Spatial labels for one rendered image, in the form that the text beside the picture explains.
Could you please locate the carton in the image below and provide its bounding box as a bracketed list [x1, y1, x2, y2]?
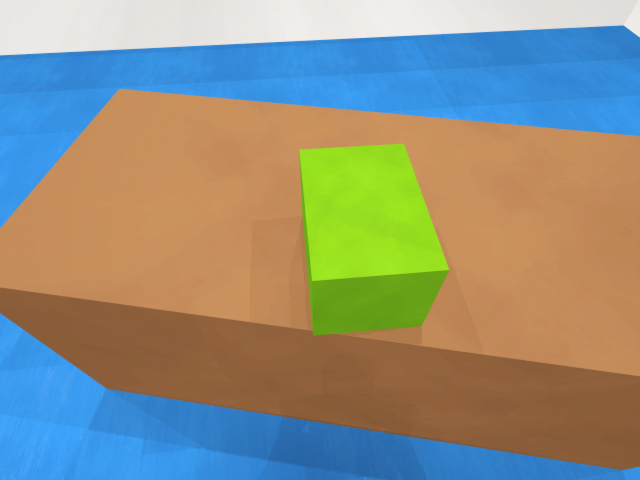
[299, 144, 449, 336]

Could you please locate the pedestal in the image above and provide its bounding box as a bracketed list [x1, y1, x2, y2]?
[0, 89, 640, 470]

